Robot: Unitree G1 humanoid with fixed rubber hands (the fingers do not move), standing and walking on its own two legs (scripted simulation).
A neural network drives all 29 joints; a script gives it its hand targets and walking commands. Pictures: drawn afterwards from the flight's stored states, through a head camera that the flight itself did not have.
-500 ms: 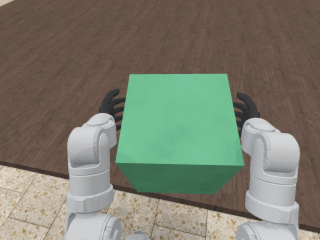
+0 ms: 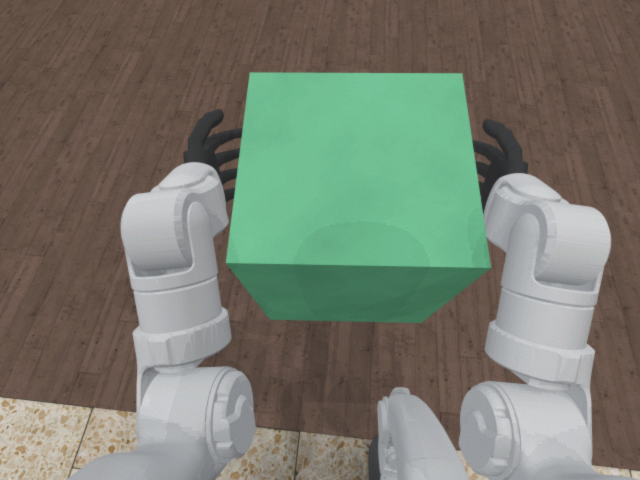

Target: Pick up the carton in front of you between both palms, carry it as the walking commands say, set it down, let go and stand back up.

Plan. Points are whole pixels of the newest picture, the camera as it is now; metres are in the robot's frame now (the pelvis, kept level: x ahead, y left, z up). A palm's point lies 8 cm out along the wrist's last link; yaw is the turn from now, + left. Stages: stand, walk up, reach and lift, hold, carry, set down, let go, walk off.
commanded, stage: carry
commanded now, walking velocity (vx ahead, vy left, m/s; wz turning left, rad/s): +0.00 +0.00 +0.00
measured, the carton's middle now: (349, 218) +0.41 -0.01 +0.05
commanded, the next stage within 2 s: none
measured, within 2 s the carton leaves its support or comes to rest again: neither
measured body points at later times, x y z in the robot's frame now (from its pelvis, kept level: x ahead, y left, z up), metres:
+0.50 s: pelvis +0.35 +0.02 -0.01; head +0.49 +0.01 +0.41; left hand +0.80 +0.14 +0.15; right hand +0.77 -0.16 +0.14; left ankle +0.53 +0.00 -0.66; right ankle +0.19 -0.14 -0.54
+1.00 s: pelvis +0.49 +0.11 +0.07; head +0.46 +0.13 +0.52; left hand +0.84 +0.28 +0.18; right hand +0.84 -0.03 +0.19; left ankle +0.53 +0.22 -0.66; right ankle +0.46 -0.06 -0.66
